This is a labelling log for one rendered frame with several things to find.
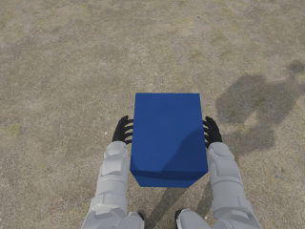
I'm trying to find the robot right upper arm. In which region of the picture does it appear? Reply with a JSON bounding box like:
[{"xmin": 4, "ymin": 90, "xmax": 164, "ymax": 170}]
[{"xmin": 212, "ymin": 218, "xmax": 259, "ymax": 229}]

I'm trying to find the robot right hand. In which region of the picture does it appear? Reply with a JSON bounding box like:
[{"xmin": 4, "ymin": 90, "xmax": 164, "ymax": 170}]
[{"xmin": 202, "ymin": 116, "xmax": 223, "ymax": 149}]

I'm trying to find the right robot thigh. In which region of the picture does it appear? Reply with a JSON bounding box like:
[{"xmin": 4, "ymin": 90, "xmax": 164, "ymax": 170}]
[{"xmin": 176, "ymin": 211, "xmax": 212, "ymax": 229}]

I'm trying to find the robot left hand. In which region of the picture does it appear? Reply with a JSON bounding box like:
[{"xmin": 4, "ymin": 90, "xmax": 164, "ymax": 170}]
[{"xmin": 112, "ymin": 115, "xmax": 133, "ymax": 144}]

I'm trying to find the robot left shin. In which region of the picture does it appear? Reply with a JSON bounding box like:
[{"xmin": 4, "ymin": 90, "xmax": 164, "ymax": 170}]
[{"xmin": 128, "ymin": 212, "xmax": 141, "ymax": 218}]

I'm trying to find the robot right forearm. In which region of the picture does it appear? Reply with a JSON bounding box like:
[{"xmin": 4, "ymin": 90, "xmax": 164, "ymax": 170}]
[{"xmin": 207, "ymin": 142, "xmax": 262, "ymax": 229}]

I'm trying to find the robot left forearm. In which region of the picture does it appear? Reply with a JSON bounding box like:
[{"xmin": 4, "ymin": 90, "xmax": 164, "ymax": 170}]
[{"xmin": 81, "ymin": 140, "xmax": 130, "ymax": 228}]

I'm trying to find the robot left upper arm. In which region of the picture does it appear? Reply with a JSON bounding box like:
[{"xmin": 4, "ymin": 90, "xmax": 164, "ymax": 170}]
[{"xmin": 81, "ymin": 216, "xmax": 130, "ymax": 229}]

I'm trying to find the carton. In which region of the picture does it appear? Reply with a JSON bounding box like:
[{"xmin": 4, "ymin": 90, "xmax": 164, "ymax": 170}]
[{"xmin": 130, "ymin": 93, "xmax": 209, "ymax": 188}]

